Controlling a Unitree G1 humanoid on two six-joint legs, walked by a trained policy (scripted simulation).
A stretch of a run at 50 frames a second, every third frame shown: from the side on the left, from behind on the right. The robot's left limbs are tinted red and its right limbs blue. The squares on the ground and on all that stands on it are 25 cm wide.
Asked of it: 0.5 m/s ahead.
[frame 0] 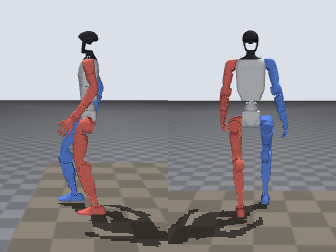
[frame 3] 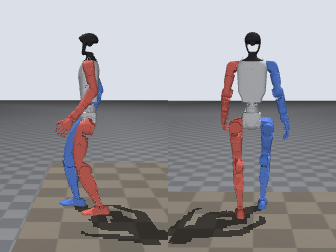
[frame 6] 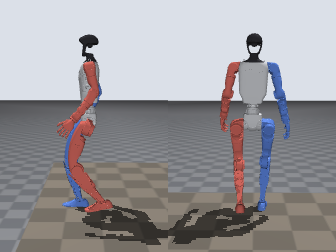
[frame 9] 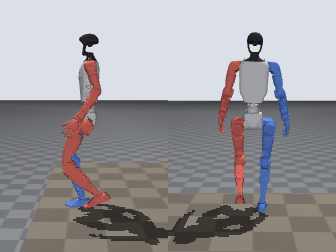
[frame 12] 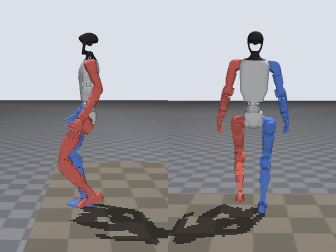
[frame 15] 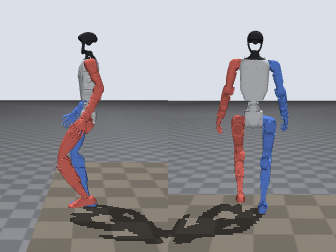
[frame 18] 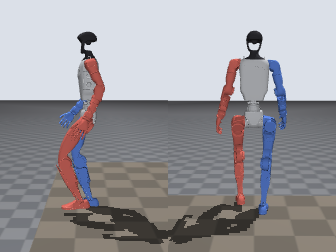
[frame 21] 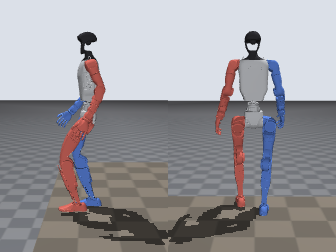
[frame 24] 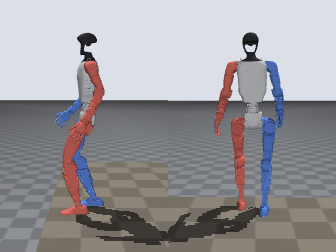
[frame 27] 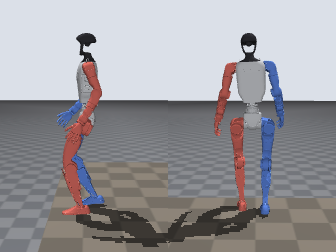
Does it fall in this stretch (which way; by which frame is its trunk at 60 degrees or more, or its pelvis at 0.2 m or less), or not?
no
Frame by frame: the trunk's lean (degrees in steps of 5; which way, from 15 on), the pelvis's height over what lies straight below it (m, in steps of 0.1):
0: 0, 0.8
3: 0, 0.8
6: 0, 0.8
9: 0, 0.8
12: 0, 0.8
15: 0, 0.8
18: 0, 0.8
21: 0, 0.8
24: 0, 0.8
27: 5, 0.8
